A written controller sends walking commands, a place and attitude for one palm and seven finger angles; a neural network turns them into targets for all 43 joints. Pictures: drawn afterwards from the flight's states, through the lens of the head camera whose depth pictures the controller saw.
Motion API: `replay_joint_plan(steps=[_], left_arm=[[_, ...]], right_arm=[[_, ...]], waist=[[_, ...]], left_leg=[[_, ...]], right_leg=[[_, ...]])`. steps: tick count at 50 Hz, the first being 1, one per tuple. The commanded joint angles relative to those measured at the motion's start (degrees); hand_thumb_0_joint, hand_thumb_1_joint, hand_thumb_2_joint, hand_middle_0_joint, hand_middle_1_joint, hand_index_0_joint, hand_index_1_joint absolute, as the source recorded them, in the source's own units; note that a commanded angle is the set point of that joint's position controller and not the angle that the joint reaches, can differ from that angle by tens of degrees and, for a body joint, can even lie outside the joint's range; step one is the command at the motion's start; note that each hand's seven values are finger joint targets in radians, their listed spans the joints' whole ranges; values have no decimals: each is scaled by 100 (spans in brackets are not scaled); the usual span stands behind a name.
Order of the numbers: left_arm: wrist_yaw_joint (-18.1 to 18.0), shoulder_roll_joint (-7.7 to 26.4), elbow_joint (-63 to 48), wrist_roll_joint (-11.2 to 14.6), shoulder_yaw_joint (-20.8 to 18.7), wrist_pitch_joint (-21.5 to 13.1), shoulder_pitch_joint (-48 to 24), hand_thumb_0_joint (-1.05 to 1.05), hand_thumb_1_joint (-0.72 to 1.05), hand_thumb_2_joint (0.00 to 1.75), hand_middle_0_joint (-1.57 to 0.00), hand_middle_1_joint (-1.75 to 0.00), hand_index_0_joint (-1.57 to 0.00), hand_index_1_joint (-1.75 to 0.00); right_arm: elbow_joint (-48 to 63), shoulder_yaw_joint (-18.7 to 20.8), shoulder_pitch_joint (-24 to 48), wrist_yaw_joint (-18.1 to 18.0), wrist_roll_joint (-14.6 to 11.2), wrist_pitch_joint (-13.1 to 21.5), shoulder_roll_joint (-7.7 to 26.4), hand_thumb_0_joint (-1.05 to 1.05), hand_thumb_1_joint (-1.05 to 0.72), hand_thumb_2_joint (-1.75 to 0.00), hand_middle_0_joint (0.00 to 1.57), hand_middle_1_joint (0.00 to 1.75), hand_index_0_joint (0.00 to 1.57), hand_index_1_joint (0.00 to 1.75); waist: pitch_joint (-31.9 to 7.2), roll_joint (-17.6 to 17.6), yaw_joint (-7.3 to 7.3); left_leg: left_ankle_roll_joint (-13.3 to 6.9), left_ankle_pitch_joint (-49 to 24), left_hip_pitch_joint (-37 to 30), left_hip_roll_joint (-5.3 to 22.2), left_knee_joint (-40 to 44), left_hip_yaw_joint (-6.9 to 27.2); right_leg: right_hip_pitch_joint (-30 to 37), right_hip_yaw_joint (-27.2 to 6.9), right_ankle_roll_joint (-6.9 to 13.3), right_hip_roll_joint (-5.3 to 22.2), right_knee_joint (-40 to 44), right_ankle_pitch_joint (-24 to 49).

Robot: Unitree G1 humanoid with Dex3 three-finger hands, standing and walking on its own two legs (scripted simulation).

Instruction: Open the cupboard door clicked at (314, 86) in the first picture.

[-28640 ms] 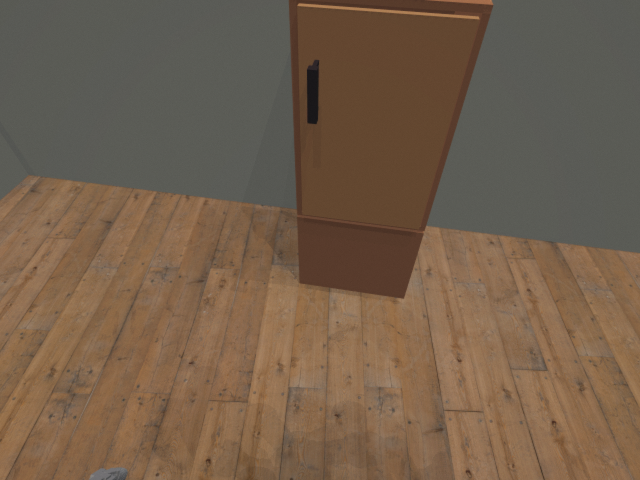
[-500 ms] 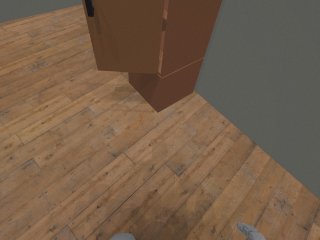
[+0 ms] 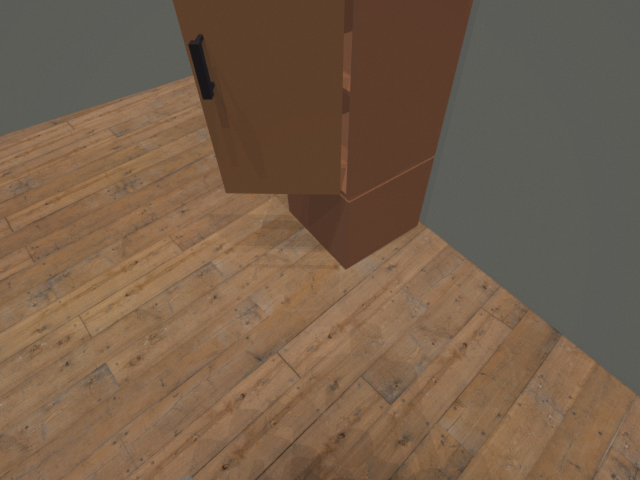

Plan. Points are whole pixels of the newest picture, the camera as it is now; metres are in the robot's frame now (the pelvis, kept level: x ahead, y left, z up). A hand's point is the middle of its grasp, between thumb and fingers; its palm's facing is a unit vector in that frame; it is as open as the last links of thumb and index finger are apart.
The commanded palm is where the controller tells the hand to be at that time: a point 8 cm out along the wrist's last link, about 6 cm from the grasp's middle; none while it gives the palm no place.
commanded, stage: take the last steps up to it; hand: left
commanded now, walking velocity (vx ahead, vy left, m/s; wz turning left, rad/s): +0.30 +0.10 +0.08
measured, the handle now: (204, 67) +0.95 +0.31 +0.06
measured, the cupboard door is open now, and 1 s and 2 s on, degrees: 52 52 52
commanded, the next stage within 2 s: come to a stop and stand still in 0.88 s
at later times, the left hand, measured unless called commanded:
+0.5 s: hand out of the picture +0.13 +0.26 -0.18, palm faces +0.09 -0.98 -0.15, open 7.4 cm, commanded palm none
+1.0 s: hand (203, 318) +0.41 +0.24 -0.15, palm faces +0.04 -0.97 -0.23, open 7.1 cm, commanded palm none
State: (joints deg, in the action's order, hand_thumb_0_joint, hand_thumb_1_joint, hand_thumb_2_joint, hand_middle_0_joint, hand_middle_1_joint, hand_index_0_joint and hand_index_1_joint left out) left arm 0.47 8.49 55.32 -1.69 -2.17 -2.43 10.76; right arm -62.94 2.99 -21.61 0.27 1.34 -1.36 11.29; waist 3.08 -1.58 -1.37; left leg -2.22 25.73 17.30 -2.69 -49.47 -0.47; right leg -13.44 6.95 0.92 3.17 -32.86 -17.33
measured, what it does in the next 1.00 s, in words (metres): walks ahead: left foot, then right foot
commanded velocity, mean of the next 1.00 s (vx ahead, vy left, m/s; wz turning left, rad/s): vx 0.23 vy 0.03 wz -0.03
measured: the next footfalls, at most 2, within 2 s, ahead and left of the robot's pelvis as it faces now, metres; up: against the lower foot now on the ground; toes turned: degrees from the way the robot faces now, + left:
left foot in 0.34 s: +0.23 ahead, +0.19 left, +0.00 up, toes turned +10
right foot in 0.80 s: +0.38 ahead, -0.04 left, +0.00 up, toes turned -8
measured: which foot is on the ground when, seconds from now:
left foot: up 0.00-0.32, down 0.34-0.82, up 0.84-1.00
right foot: down 0.00-0.34, up 0.36-0.78, down 0.80-1.00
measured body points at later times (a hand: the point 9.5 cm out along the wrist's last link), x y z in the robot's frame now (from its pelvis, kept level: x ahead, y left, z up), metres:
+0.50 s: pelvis +0.17 +0.09 +0.00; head +0.20 +0.11 +0.45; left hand +0.13 +0.31 -0.16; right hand +0.25 -0.14 -0.14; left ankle +0.19 +0.18 -0.73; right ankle +0.11 -0.04 -0.64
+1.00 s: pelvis +0.34 +0.05 +0.01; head +0.38 +0.04 +0.46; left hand +0.41 +0.29 -0.13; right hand +0.32 -0.17 -0.15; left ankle +0.32 +0.19 -0.67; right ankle +0.34 -0.03 -0.73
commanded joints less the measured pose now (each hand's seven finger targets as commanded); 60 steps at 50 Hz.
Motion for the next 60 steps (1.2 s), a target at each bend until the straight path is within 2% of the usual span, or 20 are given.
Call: replay_joint_plan(steps=[1, 4, 13, 15, 16, 17, 18, 20, 25, 36, 38, 39, 40, 41, 42, 44, 47, 54, 57, 60], left_arm=[[-126, 736, 50, 61, -180, -105, 708, 0, 90, 90, -20, -30, -20, -30], [-115, 630, 199, 69, -154, -224, 878, 0, 90, 90, -20, -30, -20, -30], [-109, 969, 649, -11, -205, -181, 1234, 0, 90, 90, -20, -30, -20, -30], [-105, 984, 628, 27, -245, -119, 1033, 0, 90, 90, -20, -30, -20, -30], [-82, 766, 578, 37, -213, -92, 1088, 0, 90, 90, -20, -30, -20, -30], [-48, 384, 482, 105, -175, -70, 1366, 0, 90, 90, -20, -30, -20, -30], [-53, 359, 188, 97, -92, -96, 847, 0, 90, 90, -20, -30, -20, -30], [-73, 363, 205, 93, -129, -76, 419, 0, 90, 90, -20, -30, -20, -30], [23, 129, 451, 17, -142, 117, 812, 0, 90, 90, -20, -30, -20, -30], [86, 352, -82, 25, -115, 120, -328, 0, 90, 90, -20, -30, -20, -30], [74, 478, 6, 24, -155, 74, 23, 0, 90, 90, -20, -30, -20, -30], [58, 642, 184, 17, -208, 26, 602, 0, 90, 90, -20, -30, -20, -30], [8, 1073, 422, -4, -309, -53, 1378, 0, 90, 90, -20, -30, -20, -30], [-39, 1547, 569, 78, -398, -71, 1902, 0, 90, 90, -20, -30, -20, -30], [-87, 1432, 560, 125, -366, -115, 1763, 0, 90, 90, -20, -30, -20, -30], [-152, 928, 281, 130, -233, -68, 857, 0, 90, 90, -20, -30, -20, -30], [-149, 616, 278, 94, -121, -191, 582, 0, 90, 90, -20, -30, -20, -30], [-234, 722, 526, 113, -75, -57, 473, 0, 90, 90, -20, -30, -20, -30], [-323, 574, 501, 157, -21, 133, 768, 0, 90, 90, -20, -30, -20, -30], [-312, 561, 366, 155, -29, 364, 856, 0, 90, 90, -20, -30, -20, -30]], right_arm=[[581, 124, 597, 91, 41, 142, 277, 0, -90, -90, 20, 30, 20, 30], [410, 104, 319, 134, 27, 103, 63, 0, -90, -90, 20, 30, 20, 30], [763, 35, 1186, 228, -21, 307, -15, 0, -90, -90, 20, 30, 20, 30], [524, 69, 414, 160, 5, 387, 195, 0, -90, -90, 20, 30, 20, 30], [276, 171, -373, 85, 30, 428, 592, 0, -90, -90, 20, 30, 20, 30], [155, 352, -1056, -23, 111, 464, 1285, 0, -90, -90, 20, 30, 20, 30], [105, 355, -1415, -105, 69, 410, 1469, 0, -90, -90, 20, 30, 20, 30], [311, 249, -446, -178, 30, 451, 1023, 0, -90, -90, 20, 30, 20, 30], [449, 65, 214, -192, 25, 620, 348, 0, -90, -90, 20, 30, 20, 30], [176, 52, -99, -138, 82, 492, 524, 0, -90, -90, 20, 30, 20, 30], [122, 42, -93, -129, 71, 448, 516, 0, -90, -90, 20, 30, 20, 30], [117, 6, -26, -124, 33, 457, 475, 0, -90, -90, 20, 30, 20, 30], [172, -8, -13, -87, -40, 475, 299, 0, -90, -90, 20, 30, 20, 30], [313, -28, -32, -65, -70, 468, 176, 0, -90, -90, 20, 30, 20, 30], [340, 10, 313, -81, -76, 419, 359, 0, -90, -90, 20, 30, 20, 30], [322, 20, 618, -84, -72, 365, 208, 0, -90, -90, 20, 30, 20, 30], [106, -52, 206, -57, -28, 262, -103, 0, -90, -90, 20, 30, 20, 30], [71, -173, 308, -127, -78, 181, -165, 0, -90, -90, 20, 30, 20, 30], [141, -50, 298, -204, -71, 181, 519, 0, -90, -90, 20, 30, 20, 30], [269, 47, 378, -324, -57, 78, 871, 0, -90, -90, 20, 30, 20, 30]], waist=[[649, 860, 230], [369, 897, 138], [267, 1222, 330], [-28, 902, -112], [-524, 133, -427], [-1150, -1461, -588], [-1067, -1307, -715], [-715, -1232, -402], [-136, -378, 187], [279, -244, 63], [167, -49, 256], [-95, 175, 528], [-584, 946, 801], [-826, 2019, 862], [-883, 2140, 877], [-253, 925, 482], [-335, 733, 115], [-475, 791, 19], [-546, -145, 67], [-307, -1499, 34]], left_leg=[[253, -1067, 2009, 739, -1455, 284], [398, -1583, 1824, 797, -1053, -11], [273, -1183, 704, 555, 1355, -630], [211, -1408, -722, 282, 2112, -871], [116, -1332, -1884, 619, 2278, -545], [-382, -1483, -2942, 2089, 2625, 1517], [-772, -1941, -2858, 2602, 3152, 2240], [-834, -1375, -1793, 2608, 3466, 1808], [-669, -2073, -751, 2057, 3887, 310], [-642, -2399, -985, 1908, 3592, -139], [-465, -2377, -738, 1693, 2963, -249], [-273, -2472, -414, 1394, 2215, -508], [-3, -1712, 558, 854, 851, -927], [220, 796, 1576, 237, -870, -1001], [183, 827, 1711, 435, -1707, -192], [214, -128, 1716, 816, -1796, 98], [371, -579, 1050, 853, -831, -127], [451, -1616, -180, 433, 1869, -357], [-42, -5496, -1187, 1434, 2167, 383], [-823, -6468, -783, 2261, 2731, 1118]], right_leg=[[254, -1779, 491, 1836, 2646, -1067], [507, -675, 372, 1460, 2480, 581], [696, -313, 433, 1535, 1777, 1451], [204, -2, 280, 1244, 876, 1550], [-250, 222, 149, 961, -411, 1370], [-1545, 498, -112, 144, -2107, -783], [-2162, -58, -28, -70, -3324, -1707], [-2516, -679, 56, 383, -4326, -878], [-1964, -635, -90, 533, -3368, 100], [-1094, -123, -29, 221, -543, 405], [-190, 25, 46, 8, 59, 562], [737, -92, 141, 15, 351, 786], [2017, -1308, 516, 962, 627, 1054], [2728, -2984, 1194, 2157, 1414, 1773], [2273, -3215, 1307, 2172, 1612, 2128], [1282, -2044, 1120, 1807, 1749, 1900], [685, -912, 885, 1386, 1843, 2743], [690, -374, 634, 957, 1017, 4184], [-119, -223, 50, 427, 390, 1908], [-371, -199, -138, -83, -1101, -1476]])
